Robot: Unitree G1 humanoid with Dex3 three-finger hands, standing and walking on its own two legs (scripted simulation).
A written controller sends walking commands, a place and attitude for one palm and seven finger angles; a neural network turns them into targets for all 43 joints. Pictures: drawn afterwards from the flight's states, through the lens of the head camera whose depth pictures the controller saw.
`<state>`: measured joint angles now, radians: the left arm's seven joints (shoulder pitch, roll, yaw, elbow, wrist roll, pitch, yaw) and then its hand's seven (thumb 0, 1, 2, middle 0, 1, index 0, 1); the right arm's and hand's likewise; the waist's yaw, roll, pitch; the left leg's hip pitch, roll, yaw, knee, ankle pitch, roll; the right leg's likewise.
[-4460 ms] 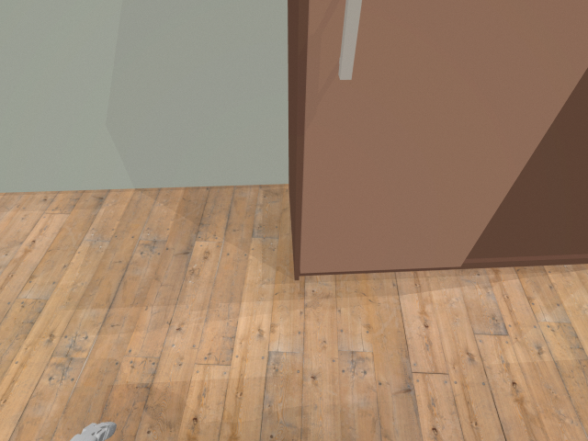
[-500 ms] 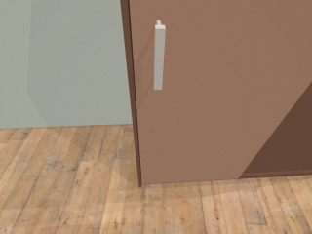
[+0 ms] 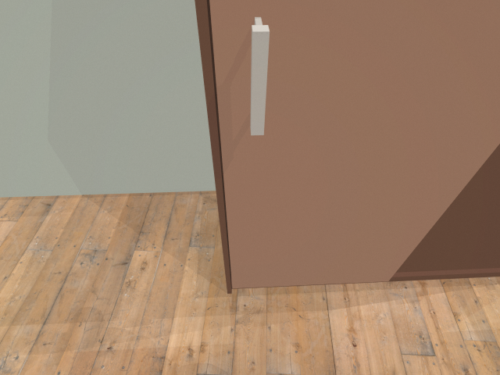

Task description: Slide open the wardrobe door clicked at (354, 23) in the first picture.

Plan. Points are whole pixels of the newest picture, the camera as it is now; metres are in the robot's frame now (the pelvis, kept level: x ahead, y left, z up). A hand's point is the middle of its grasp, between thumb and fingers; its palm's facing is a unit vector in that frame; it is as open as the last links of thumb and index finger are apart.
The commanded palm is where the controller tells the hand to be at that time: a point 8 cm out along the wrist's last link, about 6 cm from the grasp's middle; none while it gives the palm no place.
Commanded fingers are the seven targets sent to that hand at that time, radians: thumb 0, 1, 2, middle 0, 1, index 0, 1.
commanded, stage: look again from close up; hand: left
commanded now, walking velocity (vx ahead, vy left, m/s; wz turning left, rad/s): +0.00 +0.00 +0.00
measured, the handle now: (257, 79) +0.54 +0.01 +0.21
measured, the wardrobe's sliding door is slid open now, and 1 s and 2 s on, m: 0.00 0.00 0.00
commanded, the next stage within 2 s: shuffle to correct the standing spot in 0.78 s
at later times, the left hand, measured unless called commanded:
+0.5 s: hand out of the picture +0.04 +0.18 -0.17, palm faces -0.01 -0.98 -0.20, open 7.3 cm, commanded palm none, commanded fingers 0.00 0.90 0.90 -0.20 -0.30 -0.20 -0.30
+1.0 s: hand out of the picture +0.01 +0.18 -0.17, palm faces -0.01 -0.98 -0.20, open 7.3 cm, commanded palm none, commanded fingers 0.00 0.90 0.90 -0.20 -0.30 -0.20 -0.30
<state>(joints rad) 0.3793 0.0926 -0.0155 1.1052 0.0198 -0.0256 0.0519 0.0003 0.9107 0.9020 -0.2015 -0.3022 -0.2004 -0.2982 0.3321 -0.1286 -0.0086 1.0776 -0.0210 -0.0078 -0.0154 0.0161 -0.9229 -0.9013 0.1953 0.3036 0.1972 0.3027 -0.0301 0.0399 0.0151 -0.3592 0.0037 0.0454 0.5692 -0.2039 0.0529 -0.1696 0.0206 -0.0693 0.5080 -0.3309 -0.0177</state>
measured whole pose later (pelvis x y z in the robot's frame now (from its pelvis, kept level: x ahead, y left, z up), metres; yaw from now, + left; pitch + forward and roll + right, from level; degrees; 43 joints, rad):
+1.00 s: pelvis +0.03 +0.01 +0.01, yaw -1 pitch +0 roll +0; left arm 0.33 0.18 -0.01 1.10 0.02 0.00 0.04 0.00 0.91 0.90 -0.20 -0.30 -0.20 -0.30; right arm 0.24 -0.16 0.00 1.12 -0.01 -0.02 -0.02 0.01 -0.92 -0.90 0.20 0.30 0.20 0.30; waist 0.00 -0.03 0.02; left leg -0.26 -0.04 0.08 0.44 -0.19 0.07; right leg -0.10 -0.02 -0.04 0.44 -0.33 0.01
